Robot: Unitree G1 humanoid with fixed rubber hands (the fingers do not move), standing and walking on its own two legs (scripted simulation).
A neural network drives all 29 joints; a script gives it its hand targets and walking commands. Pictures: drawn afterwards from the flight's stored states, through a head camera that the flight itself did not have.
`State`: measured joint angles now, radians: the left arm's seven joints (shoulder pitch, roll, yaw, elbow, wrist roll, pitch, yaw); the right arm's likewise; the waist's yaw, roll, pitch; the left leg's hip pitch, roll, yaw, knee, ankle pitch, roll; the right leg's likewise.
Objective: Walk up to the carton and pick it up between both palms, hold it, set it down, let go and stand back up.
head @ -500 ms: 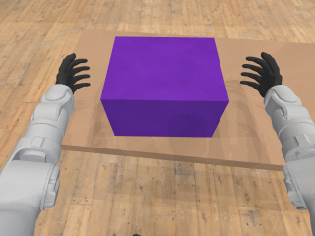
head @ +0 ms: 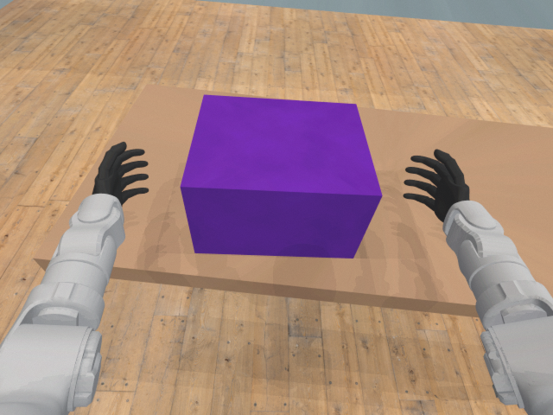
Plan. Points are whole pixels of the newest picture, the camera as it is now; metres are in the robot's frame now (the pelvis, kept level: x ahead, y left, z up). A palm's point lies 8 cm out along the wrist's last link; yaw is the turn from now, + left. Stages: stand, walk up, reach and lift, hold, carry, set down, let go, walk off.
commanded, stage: set down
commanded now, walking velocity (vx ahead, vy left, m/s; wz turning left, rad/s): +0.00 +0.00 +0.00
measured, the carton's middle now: (278, 176) +0.53 +0.03 +0.03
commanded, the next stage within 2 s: let go in 2.00 s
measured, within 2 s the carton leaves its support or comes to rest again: neither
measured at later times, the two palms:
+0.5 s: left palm (117, 248) +0.32 +0.25 +0.06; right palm (481, 277) +0.31 -0.27 +0.07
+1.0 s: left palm (97, 297) +0.26 +0.26 +0.03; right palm (456, 321) +0.27 -0.24 +0.03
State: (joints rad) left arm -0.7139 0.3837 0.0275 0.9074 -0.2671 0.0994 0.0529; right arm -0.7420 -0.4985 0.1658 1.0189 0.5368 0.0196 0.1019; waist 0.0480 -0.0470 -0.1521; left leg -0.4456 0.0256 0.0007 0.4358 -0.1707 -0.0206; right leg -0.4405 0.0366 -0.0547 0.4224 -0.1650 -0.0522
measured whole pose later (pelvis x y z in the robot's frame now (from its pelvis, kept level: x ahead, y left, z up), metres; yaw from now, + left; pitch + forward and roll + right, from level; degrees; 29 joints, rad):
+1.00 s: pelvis +0.03 +0.02 +0.01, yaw -1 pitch +0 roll +0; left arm 0.09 0.26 0.05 0.22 -0.22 0.12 0.07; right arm 0.09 -0.40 -0.03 0.38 0.34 -0.04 0.13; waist 0.04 -0.01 -0.03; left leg -0.15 0.00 0.02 0.32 -0.18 0.01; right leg -0.15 0.02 -0.01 0.31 -0.17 -0.02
